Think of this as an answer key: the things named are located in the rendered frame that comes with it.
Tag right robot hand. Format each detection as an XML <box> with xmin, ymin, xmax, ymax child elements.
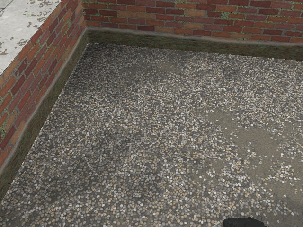
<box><xmin>223</xmin><ymin>217</ymin><xmax>268</xmax><ymax>227</ymax></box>

